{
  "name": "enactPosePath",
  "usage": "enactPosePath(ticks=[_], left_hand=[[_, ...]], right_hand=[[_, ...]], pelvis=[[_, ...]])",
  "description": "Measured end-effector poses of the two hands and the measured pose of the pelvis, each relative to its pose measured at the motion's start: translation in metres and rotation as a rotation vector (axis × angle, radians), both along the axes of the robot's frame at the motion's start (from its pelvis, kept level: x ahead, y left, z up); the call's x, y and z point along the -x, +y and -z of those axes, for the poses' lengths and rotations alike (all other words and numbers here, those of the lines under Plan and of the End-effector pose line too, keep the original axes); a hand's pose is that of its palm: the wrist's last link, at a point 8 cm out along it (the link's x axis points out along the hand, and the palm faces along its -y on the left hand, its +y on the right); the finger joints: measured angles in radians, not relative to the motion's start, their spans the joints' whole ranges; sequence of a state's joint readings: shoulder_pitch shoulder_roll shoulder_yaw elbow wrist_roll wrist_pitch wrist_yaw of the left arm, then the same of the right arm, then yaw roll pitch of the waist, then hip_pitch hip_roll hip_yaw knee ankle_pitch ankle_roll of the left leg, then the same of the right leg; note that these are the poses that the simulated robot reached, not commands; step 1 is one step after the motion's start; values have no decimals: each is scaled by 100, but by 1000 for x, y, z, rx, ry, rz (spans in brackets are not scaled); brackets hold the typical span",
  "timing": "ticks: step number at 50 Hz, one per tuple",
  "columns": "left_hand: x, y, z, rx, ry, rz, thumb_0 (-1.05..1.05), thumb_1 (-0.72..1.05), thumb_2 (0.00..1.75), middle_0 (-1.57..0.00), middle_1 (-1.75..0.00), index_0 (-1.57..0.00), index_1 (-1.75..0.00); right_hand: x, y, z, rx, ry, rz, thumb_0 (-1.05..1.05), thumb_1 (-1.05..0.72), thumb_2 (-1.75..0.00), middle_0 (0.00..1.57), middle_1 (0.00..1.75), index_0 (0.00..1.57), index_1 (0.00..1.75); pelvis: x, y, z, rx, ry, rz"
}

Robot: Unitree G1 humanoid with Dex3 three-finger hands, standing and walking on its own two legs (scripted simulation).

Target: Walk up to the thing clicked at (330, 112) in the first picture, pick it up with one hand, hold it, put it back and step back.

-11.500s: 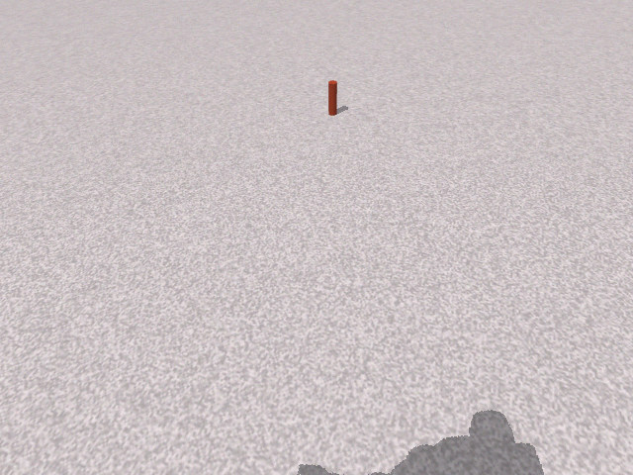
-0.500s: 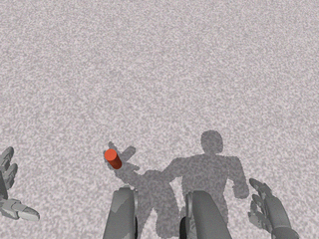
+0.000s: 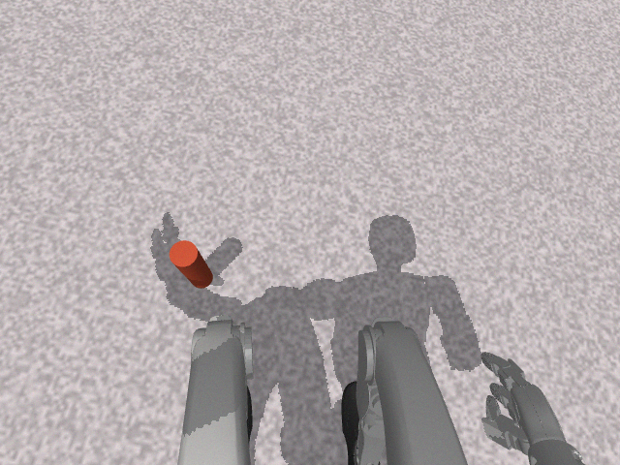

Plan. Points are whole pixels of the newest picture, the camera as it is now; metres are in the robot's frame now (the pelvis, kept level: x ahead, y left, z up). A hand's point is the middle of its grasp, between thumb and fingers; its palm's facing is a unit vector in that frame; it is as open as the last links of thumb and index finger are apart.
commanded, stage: go down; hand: left
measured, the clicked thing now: (193, 267) +0.44 +0.23 -0.38
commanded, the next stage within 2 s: approach in 1.08 s
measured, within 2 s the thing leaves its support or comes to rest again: neither
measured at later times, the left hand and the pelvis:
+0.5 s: hand out of the picture +0.34 +0.41 -0.06, palm faces +0.17 -0.98 -0.12, open 17.7 cm; pelvis -0.01 +0.00 -0.05, yaw -1 degrees
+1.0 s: hand out of the picture +0.35 +0.42 -0.07, palm faces +0.17 -0.98 -0.11, open 17.7 cm; pelvis -0.01 +0.00 -0.07, yaw -2 degrees
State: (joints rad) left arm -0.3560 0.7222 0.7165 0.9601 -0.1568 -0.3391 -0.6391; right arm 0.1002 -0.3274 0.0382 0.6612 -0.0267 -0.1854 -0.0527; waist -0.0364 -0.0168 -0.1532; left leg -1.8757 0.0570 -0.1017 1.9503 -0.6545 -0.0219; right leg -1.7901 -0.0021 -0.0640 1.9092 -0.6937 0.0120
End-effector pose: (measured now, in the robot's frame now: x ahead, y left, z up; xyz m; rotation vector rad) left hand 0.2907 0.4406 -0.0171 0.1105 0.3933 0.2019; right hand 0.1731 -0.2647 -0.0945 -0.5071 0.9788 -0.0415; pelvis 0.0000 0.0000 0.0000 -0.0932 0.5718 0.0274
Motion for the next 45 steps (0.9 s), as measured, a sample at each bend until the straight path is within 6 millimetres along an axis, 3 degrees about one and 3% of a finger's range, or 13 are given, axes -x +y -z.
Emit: enactPosePath(ticks=[22, 45], left_hand=[[-14, 15, 27, 5, -105, 11, -2, -59, 7, -4, -7, -4, -7], [-26, 24, 37, 8, -153, 17, -2, -61, 5, -4, -6, -5, -6]], right_hand=[[11, -3, 45, 25, 34, -26, 1, -89, -90, 20, 30, 20, 30], [24, -7, 66, 36, 66, -27, 1, -89, -90, 20, 30, 20, 30]], pelvis=[[8, 1, 46, 11, -2, 10], [11, 1, 69, 15, -3, 16]])
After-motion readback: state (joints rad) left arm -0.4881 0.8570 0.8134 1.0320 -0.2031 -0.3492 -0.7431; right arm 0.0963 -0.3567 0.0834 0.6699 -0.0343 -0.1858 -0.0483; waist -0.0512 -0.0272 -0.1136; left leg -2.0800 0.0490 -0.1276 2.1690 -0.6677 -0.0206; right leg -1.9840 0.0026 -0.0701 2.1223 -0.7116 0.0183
